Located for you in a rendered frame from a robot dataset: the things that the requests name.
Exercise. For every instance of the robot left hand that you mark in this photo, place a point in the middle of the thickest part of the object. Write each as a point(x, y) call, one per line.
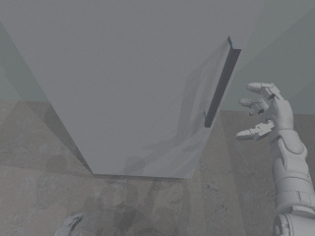
point(68, 226)

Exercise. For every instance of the right robot upper arm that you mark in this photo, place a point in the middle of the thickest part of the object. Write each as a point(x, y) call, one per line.
point(286, 224)

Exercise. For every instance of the right robot forearm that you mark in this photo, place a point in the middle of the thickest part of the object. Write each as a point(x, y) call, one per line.
point(294, 188)

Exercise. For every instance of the fridge door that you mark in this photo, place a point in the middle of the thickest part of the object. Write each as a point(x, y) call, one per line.
point(131, 79)

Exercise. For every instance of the handle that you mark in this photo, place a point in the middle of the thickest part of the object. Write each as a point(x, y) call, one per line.
point(227, 70)

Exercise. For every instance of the robot right hand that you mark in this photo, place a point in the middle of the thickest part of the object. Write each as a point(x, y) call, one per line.
point(279, 112)

